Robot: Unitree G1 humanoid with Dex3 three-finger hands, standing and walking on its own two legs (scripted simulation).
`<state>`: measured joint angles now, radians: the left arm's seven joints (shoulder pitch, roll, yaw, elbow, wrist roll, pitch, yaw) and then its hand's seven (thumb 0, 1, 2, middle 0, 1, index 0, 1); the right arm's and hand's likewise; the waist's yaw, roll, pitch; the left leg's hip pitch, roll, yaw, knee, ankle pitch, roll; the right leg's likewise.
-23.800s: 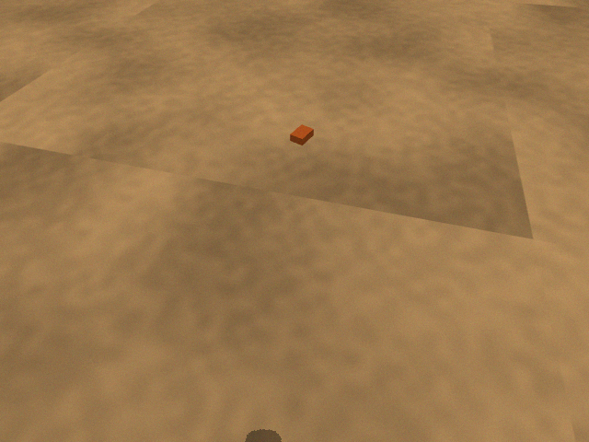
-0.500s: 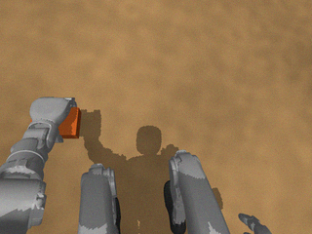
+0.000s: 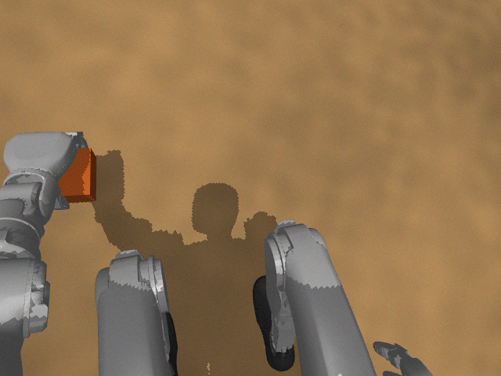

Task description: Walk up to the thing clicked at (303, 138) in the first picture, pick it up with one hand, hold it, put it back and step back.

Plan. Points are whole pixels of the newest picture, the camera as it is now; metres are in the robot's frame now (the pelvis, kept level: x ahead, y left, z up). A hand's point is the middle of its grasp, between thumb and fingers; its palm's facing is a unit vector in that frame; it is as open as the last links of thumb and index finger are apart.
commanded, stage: crouch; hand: left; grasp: from above
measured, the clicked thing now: (54, 176) +0.47 +0.26 -0.20
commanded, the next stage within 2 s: lower in 0.36 s
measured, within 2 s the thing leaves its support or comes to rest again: neither
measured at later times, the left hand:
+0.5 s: hand (63, 175) +0.47 +0.25 -0.22, palm faces -0.48 +0.00 -0.88, open 10.9 cm
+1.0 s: hand (75, 181) +0.48 +0.25 -0.28, palm faces -0.47 -0.02 -0.88, open 10.9 cm
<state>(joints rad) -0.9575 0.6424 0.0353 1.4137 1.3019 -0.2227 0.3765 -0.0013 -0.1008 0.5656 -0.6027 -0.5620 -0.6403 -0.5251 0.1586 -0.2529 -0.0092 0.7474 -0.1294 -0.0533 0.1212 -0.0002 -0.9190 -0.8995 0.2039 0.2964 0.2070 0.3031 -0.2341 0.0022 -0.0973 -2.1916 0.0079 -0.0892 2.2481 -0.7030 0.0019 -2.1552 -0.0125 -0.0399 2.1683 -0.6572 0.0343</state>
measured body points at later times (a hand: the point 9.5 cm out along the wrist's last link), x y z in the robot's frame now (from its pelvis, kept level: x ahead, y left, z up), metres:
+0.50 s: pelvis +0.00 +0.00 -0.04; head +0.25 +0.05 +0.33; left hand +0.49 +0.25 -0.17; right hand +0.03 -0.28 -0.14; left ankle +0.07 +0.12 -0.35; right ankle +0.10 -0.13 -0.35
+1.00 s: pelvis +0.00 +0.00 -0.07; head +0.27 +0.07 +0.29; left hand +0.50 +0.25 -0.22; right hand +0.02 -0.27 -0.16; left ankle +0.07 +0.12 -0.35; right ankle +0.10 -0.13 -0.35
